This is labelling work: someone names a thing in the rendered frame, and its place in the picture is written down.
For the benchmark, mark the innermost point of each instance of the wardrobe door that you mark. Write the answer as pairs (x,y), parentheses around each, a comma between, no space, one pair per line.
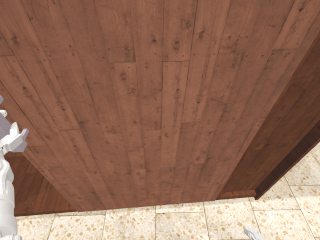
(293,115)
(138,103)

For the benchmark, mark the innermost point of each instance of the robot left hand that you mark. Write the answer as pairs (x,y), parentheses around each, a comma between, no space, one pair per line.
(10,142)

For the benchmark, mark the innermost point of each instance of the handle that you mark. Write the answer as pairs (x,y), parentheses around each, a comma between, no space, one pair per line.
(5,130)

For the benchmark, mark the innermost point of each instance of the robot left forearm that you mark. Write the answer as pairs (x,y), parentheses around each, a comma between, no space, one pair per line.
(8,222)

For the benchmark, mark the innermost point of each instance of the robot right hand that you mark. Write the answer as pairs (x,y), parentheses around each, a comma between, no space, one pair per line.
(252,234)

